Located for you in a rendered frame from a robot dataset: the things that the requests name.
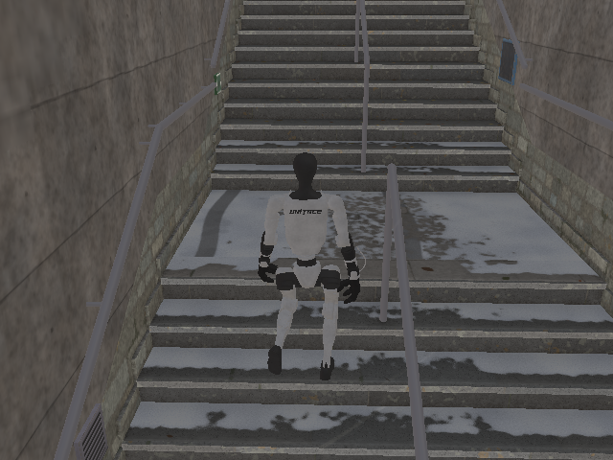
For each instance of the robot head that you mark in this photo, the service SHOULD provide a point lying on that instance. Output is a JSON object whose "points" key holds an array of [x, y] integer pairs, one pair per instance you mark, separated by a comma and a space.
{"points": [[305, 166]]}

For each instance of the right robot hand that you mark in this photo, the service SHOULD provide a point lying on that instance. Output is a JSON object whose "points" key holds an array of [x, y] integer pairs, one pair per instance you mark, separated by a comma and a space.
{"points": [[354, 289]]}

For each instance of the right robot shin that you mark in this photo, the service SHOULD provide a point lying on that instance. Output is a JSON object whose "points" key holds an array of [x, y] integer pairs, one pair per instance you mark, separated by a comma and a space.
{"points": [[329, 334]]}

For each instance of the robot right upper arm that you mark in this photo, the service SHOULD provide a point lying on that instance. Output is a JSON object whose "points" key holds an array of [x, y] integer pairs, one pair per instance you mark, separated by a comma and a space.
{"points": [[339, 216]]}

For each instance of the robot left upper arm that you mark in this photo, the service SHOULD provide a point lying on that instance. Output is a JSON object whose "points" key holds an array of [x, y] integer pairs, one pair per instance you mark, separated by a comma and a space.
{"points": [[275, 204]]}

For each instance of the left robot hand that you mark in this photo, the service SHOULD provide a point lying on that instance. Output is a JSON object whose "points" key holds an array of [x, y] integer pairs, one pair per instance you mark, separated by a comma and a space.
{"points": [[270, 269]]}

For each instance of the right robot forearm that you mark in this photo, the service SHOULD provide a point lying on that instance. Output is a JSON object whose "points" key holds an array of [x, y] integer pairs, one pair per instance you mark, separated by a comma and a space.
{"points": [[348, 253]]}

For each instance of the left robot forearm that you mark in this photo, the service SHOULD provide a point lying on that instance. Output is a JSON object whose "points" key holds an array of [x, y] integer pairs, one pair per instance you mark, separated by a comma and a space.
{"points": [[265, 253]]}

